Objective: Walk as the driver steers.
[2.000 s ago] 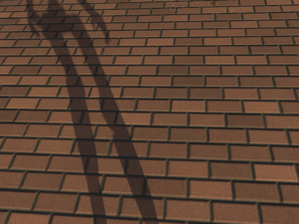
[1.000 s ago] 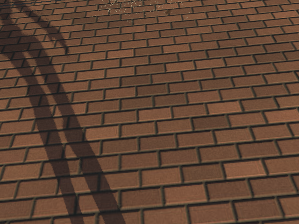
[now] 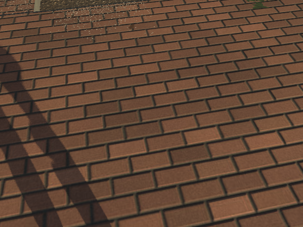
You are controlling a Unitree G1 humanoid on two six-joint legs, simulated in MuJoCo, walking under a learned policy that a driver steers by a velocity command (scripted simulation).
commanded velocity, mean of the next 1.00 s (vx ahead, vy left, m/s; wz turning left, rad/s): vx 0.02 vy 0.00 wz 0.36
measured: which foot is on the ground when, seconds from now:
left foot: down 0.00-0.84, up 0.86-1.00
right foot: down 0.00-0.22, up 0.24-0.82, down 0.84-1.00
